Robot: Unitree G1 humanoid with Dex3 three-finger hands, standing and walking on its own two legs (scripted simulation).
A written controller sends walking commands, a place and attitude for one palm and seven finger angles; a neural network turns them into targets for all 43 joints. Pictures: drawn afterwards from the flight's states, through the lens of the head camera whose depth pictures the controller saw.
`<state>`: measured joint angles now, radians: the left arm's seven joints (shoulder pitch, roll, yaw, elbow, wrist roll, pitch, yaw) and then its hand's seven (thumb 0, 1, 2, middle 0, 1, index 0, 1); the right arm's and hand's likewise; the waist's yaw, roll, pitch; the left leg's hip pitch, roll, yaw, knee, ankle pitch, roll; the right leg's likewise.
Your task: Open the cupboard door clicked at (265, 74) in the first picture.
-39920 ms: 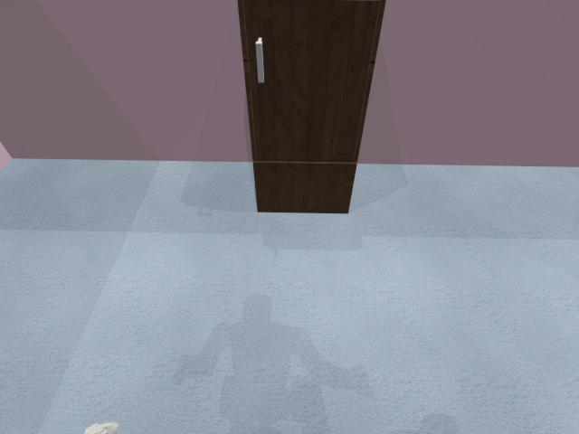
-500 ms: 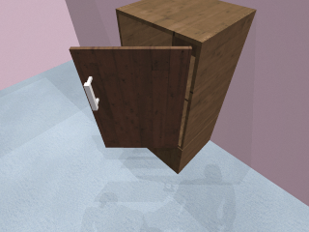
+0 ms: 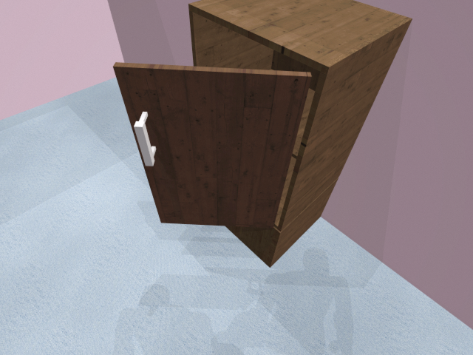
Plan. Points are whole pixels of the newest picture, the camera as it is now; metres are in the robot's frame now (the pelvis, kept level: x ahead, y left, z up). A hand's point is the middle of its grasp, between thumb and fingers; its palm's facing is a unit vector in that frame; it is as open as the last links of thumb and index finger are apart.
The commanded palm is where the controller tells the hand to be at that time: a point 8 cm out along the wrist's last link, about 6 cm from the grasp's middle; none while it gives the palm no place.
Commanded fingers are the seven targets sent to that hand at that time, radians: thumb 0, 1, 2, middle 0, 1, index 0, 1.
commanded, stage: come to a stop and stand still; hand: left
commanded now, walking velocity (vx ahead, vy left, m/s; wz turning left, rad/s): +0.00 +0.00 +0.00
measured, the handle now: (147, 139) +0.56 +0.26 +0.01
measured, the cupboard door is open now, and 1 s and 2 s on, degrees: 44 44 44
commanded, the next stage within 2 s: look again from close up in 0.94 s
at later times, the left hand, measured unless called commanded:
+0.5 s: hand out of the picture +0.09 +0.18 -0.16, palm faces -0.03 -0.98 -0.22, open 7.3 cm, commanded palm none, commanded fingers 0.00 0.90 0.90 -0.20 -0.30 -0.20 -0.30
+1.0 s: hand out of the picture +0.01 +0.16 -0.16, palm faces +0.00 -0.98 -0.20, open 7.4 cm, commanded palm none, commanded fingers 0.00 0.90 0.90 -0.20 -0.30 -0.20 -0.30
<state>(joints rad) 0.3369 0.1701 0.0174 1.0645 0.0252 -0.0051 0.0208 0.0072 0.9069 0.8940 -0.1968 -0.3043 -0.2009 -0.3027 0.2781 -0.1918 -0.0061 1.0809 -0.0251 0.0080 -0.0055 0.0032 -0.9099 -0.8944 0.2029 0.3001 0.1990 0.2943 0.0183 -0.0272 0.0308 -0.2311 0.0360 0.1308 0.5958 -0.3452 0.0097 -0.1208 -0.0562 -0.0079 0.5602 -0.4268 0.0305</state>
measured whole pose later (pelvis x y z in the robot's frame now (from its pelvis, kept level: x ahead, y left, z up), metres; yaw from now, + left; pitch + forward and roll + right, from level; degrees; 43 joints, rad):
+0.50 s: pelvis +0.02 +0.00 +0.01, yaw -2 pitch +0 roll +1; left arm 0.20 0.18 0.00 1.07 0.01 -0.02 0.03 0.01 0.92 0.89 -0.19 -0.30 -0.20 -0.30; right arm 0.25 -0.15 0.00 1.13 -0.02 -0.02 -0.03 0.01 -0.92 -0.89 0.20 0.30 0.20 0.29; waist -0.01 -0.01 0.03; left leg -0.11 0.03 0.16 0.42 -0.30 0.00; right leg -0.21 -0.02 -0.09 0.49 -0.28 -0.03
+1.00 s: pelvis +0.01 -0.02 +0.02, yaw -1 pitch -1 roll +0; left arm 0.28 0.17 -0.01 1.13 0.01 -0.02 0.03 0.01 0.91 0.89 -0.19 -0.30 -0.20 -0.30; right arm 0.25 -0.16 0.01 1.15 -0.02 -0.01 -0.03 0.00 -0.91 -0.89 0.20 0.30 0.20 0.29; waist 0.01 -0.01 0.03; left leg -0.10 0.06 0.15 0.38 -0.26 -0.02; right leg -0.17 0.01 -0.11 0.41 -0.23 -0.05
